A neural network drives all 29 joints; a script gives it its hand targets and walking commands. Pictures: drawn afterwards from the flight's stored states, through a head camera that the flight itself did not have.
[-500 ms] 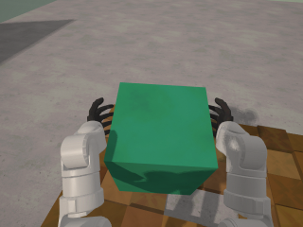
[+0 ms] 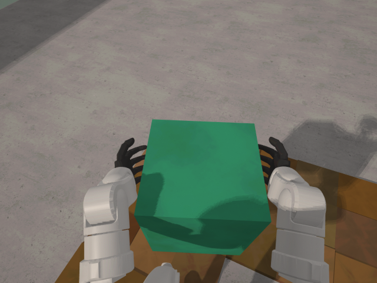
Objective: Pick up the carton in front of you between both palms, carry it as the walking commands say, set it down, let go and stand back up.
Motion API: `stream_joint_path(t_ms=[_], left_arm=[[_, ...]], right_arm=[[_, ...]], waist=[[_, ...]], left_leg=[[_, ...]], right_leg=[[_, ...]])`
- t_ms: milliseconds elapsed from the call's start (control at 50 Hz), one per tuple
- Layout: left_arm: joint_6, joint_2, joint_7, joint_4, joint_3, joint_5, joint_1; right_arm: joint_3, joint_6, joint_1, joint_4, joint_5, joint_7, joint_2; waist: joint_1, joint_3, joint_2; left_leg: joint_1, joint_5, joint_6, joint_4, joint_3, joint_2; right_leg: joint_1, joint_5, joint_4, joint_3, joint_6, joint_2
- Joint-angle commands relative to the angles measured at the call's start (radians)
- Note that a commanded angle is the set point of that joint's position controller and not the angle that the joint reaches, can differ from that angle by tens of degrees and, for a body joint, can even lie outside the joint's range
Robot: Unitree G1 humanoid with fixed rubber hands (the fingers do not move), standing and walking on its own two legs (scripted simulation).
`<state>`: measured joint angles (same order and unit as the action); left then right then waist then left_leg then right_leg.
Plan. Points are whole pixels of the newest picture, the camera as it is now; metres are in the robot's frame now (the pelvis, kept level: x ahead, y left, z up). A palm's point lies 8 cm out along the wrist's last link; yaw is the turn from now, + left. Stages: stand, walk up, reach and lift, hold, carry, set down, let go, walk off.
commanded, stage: carry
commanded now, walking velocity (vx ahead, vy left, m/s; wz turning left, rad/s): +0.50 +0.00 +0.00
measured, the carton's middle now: (199, 192) +0.32 +0.02 -0.01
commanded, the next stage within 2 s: none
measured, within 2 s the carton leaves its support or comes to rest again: neither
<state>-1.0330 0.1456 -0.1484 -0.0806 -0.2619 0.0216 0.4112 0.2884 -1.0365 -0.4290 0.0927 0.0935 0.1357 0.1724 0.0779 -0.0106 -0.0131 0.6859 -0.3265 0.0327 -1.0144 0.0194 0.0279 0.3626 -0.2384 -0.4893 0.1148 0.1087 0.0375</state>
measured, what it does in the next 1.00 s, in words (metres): goes down: left foot, then right foot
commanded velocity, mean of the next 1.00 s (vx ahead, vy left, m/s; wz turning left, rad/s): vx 0.50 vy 0.00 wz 0.00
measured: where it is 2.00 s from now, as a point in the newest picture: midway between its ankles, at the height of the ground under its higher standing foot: (210, 122)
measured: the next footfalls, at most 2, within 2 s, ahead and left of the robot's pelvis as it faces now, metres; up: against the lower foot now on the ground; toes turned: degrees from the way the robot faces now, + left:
left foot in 0.28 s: +0.36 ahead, +0.09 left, -0.03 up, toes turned +3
right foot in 0.80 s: +0.70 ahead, -0.06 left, -0.03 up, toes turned -5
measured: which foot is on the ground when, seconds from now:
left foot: up 0.00-0.26, down 0.28-0.78, up 0.80-1.00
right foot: down 0.00-0.32, up 0.34-0.78, down 0.80-1.00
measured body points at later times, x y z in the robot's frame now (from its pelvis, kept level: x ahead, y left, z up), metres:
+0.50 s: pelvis +0.32 +0.04 -0.03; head +0.33 +0.05 +0.42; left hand +0.67 +0.17 +0.08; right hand +0.65 -0.13 +0.09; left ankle +0.32 +0.09 -0.77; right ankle +0.30 -0.09 -0.67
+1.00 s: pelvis +0.65 -0.01 -0.03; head +0.67 -0.02 +0.42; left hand +0.96 +0.17 +0.06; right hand +0.99 -0.13 +0.05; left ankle +0.62 +0.12 -0.67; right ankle +0.66 -0.05 -0.76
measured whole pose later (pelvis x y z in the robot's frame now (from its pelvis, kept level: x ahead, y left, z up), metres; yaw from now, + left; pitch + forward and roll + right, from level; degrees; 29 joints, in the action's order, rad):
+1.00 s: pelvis +0.65 -0.01 -0.03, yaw +2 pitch +4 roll +1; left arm -1.02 0.13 -0.15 -0.09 -0.22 0.02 0.37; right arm 0.26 -1.02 -0.39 0.10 0.07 0.14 0.15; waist 0.06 0.03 0.00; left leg 0.59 -0.34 0.04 -1.17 0.02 0.01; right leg 0.34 -0.18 -0.48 0.14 0.12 0.03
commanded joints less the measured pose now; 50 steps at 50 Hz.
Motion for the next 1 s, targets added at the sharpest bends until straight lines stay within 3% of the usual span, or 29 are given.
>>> stream_joint_path(t_ms=[0,40,100,180,220,240,260,280,300,320,340,360,400,460,500,540,600,680,720,740,760,780,800,820,840,860,900,920,980], left_arm=[[0.046,0.855,0.097,-0.103,0.754,-0.261,0.607],[0.058,0.830,0.094,-0.102,0.752,-0.239,0.559],[0.065,0.785,0.083,-0.102,0.743,-0.213,0.519],[0.056,0.701,0.048,-0.133,0.726,-0.207,0.513],[0.043,0.658,0.026,-0.156,0.719,-0.219,0.532],[0.033,0.636,0.015,-0.162,0.712,-0.223,0.535],[0.022,0.614,0.004,-0.167,0.702,-0.221,0.547],[0.010,0.592,-0.008,-0.172,0.688,-0.221,0.561],[-0.008,0.574,-0.020,-0.156,0.679,-0.225,0.544],[-0.019,0.557,-0.031,-0.160,0.650,-0.228,0.529],[-0.027,0.548,-0.042,-0.177,0.631,-0.227,0.567],[-0.035,0.562,-0.050,-0.172,0.607,-0.213,0.592],[-0.046,0.582,-0.048,-0.150,0.577,-0.191,0.599],[-0.050,0.617,-0.034,-0.096,0.562,-0.144,0.560],[-0.051,0.636,-0.026,-0.062,0.562,-0.113,0.545],[-0.045,0.669,-0.016,-0.041,0.570,-0.091,0.554],[-0.028,0.714,-0.001,-0.037,0.597,-0.091,0.566],[-0.012,0.730,0.005,-0.057,0.637,-0.114,0.574],[-0.009,0.713,0.005,-0.070,0.640,-0.122,0.564],[-0.006,0.707,0.006,-0.075,0.640,-0.127,0.545],[-0.002,0.706,0.008,-0.070,0.635,-0.124,0.539],[-0.001,0.699,0.010,-0.061,0.622,-0.115,0.497],[0.001,0.665,0.005,-0.059,0.616,-0.115,0.523],[0.001,0.691,0.006,-0.043,0.635,-0.139,0.484],[0.007,0.714,0.013,-0.067,0.655,-0.162,0.500],[0.012,0.746,0.025,-0.090,0.678,-0.189,0.530],[0.025,0.790,0.049,-0.127,0.712,-0.231,0.601],[0.034,0.792,0.056,-0.147,0.727,-0.245,0.630],[0.041,0.762,0.061,-0.146,0.730,-0.258,0.615]], right_arm=[[-0.694,0.045,-0.484,0.028,-0.155,-0.012,0.806],[-0.712,0.057,-0.461,0.044,-0.161,-0.018,0.796],[-0.726,0.063,-0.457,0.069,-0.177,-0.023,0.763],[-0.700,0.046,-0.461,0.109,-0.193,-0.007,0.668],[-0.670,0.030,-0.460,0.132,-0.199,0.010,0.601],[-0.651,0.020,-0.445,0.131,-0.199,0.021,0.566],[-0.632,0.010,-0.428,0.127,-0.197,0.030,0.529],[-0.609,-0.002,-0.418,0.127,-0.194,0.038,0.490],[-0.583,-0.013,-0.408,0.101,-0.192,0.051,0.453],[-0.582,-0.022,-0.413,0.102,-0.202,0.063,0.438],[-0.593,-0.029,-0.417,0.105,-0.225,0.062,0.463],[-0.609,-0.034,-0.475,0.132,-0.252,0.055,0.491],[-0.642,-0.038,-0.572,0.167,-0.298,0.037,0.539],[-0.680,-0.043,-0.608,0.141,-0.336,0.006,0.611],[-0.684,-0.044,-0.591,0.086,-0.328,-0.010,0.645],[-0.685,-0.036,-0.594,0.047,-0.316,-0.025,0.685],[-0.690,-0.016,-0.603,0.035,-0.307,-0.038,0.726],[-0.676,0.004,-0.560,0.022,-0.278,-0.032,0.716],[-0.672,0.009,-0.533,0.024,-0.260,-0.024,0.701],[-0.672,0.009,-0.525,0.033,-0.251,-0.021,0.699],[-0.675,0.008,-0.526,0.038,-0.247,-0.019,0.698],[-0.677,0.007,-0.548,0.046,-0.241,-0.015,0.691],[-0.685,0.004,-0.516,0.037,-0.236,-0.012,0.703],[-0.665,0.001,-0.481,0.038,-0.221,-0.005,0.677],[-0.662,0.001,-0.496,0.048,-0.219,-0.001,0.698],[-0.656,0.007,-0.505,0.054,-0.214,0.001,0.717],[-0.647,0.021,-0.507,0.046,-0.189,0.005,0.736],[-0.651,0.026,-0.500,0.049,-0.180,0.004,0.742],[-0.668,0.036,-0.489,0.057,-0.175,0.009,0.720]], waist=[[-0.010,0.493,0.112],[0.000,0.464,0.113],[0.026,0.411,0.117],[0.047,0.318,0.117],[0.008,0.326,0.145],[-0.035,0.363,0.138],[-0.088,0.423,0.090],[-0.104,0.508,-0.027],[-0.086,0.552,-0.232],[-0.141,0.586,-0.288],[-0.142,0.532,-0.191],[-0.137,0.472,-0.071],[-0.124,0.442,-0.015],[-0.111,0.436,-0.064],[-0.119,0.399,-0.065],[-0.123,0.361,-0.056],[-0.129,0.336,-0.086],[-0.143,0.319,-0.119],[-0.107,0.367,-0.165],[-0.060,0.412,-0.163],[-0.007,0.469,-0.083],[0.024,0.516,0.018],[-0.039,0.578,0.246],[-0.011,0.600,0.237],[-0.013,0.556,0.216],[-0.025,0.514,0.118],[-0.045,0.458,0.044],[-0.039,0.465,0.081],[-0.039,0.451,0.103]], left_leg=[[0.028,0.130,0.000,0.162,0.006,0.020],[0.011,0.225,0.001,0.252,0.040,0.001],[0.059,0.316,0.009,0.352,0.070,-0.015],[-0.012,0.385,0.026,0.542,0.099,-0.040],[-0.202,0.389,0.057,0.607,0.121,-0.058],[-0.359,0.405,0.065,0.643,0.143,-0.075],[-0.570,0.411,0.059,0.627,0.123,-0.052],[-0.819,0.543,0.061,0.515,-0.051,0.113],[-1.013,0.774,0.146,0.441,-0.344,0.304],[-1.102,0.495,0.280,0.541,-0.546,0.360],[-1.033,0.337,0.264,0.596,-0.530,0.317],[-0.911,0.336,0.225,0.634,-0.460,0.286],[-0.785,0.396,0.204,0.639,-0.363,0.253],[-0.730,0.359,0.189,0.662,-0.262,0.204],[-0.724,0.383,0.186,0.710,-0.245,0.213],[-0.743,0.517,0.163,0.726,-0.199,0.203],[-0.785,0.686,0.111,0.708,-0.090,0.141],[-0.825,0.847,0.106,0.659,-0.015,0.112],[-0.823,1.023,0.083,0.553,0.016,0.128],[-0.786,1.050,0.059,0.434,0.045,0.127],[-0.712,0.973,0.032,0.227,0.118,0.084],[-0.499,0.634,0.012,0.028,0.100,0.043],[-0.143,-0.119,-0.037,-0.252,0.048,-0.102],[-0.042,-0.158,-0.015,-0.383,-0.050,-0.098],[0.007,-0.132,0.008,-0.385,-0.069,-0.052],[0.012,-0.091,0.014,-0.328,-0.056,-0.028],[-0.026,-0.026,0.019,-0.212,-0.041,0.003],[-0.037,-0.015,0.019,-0.189,-0.022,-0.003],[0.039,0.035,0.004,-0.133,0.002,0.017]], right_leg=[[-0.480,0.478,0.135,-0.294,0.116,-0.294],[-0.510,0.566,0.126,-0.231,0.085,-0.259],[-0.601,0.656,0.084,-0.192,0.072,-0.225],[-0.590,0.631,0.066,-0.180,0.052,-0.212],[-0.513,0.715,-0.004,-0.142,0.022,-0.206],[-0.459,0.740,-0.105,-0.105,-0.002,-0.190],[-0.345,0.604,-0.277,-0.063,-0.030,-0.150],[-0.127,0.235,-0.488,-0.051,-0.056,-0.123],[0.133,-0.288,-0.685,-0.045,-0.076,-0.012],[0.357,-0.347,-0.903,-0.103,-0.089,0.037],[0.440,-0.288,-0.915,-0.134,-0.066,-0.014],[0.422,-0.208,-0.837,-0.139,-0.061,-0.050],[0.380,-0.122,-0.764,-0.141,-0.071,-0.081],[0.401,-0.073,-0.711,-0.100,-0.092,-0.092],[0.435,-0.066,-0.600,-0.089,-0.108,-0.111],[0.442,0.001,-0.478,-0.062,-0.111,-0.117],[0.396,0.154,-0.309,-0.010,-0.099,-0.086],[0.272,0.261,-0.109,0.053,-0.053,-0.030],[0.094,0.277,-0.044,0.069,-0.032,0.002],[-0.063,0.265,-0.001,0.086,-0.033,0.019],[-0.267,0.270,0.076,0.116,-0.039,0.034],[-0.493,0.341,0.018,-0.075,-0.028,-0.108],[-0.729,0.550,0.006,-0.580,0.160,-0.424],[-0.716,0.396,0.087,-0.672,0.205,-0.418],[-0.659,0.341,0.100,-0.603,0.180,-0.381],[-0.584,0.322,0.116,-0.524,0.145,-0.355],[-0.445,0.249,0.154,-0.411,0.078,-0.307],[-0.416,0.256,0.155,-0.387,0.091,-0.309],[-0.412,0.294,0.158,-0.317,0.117,-0.292]])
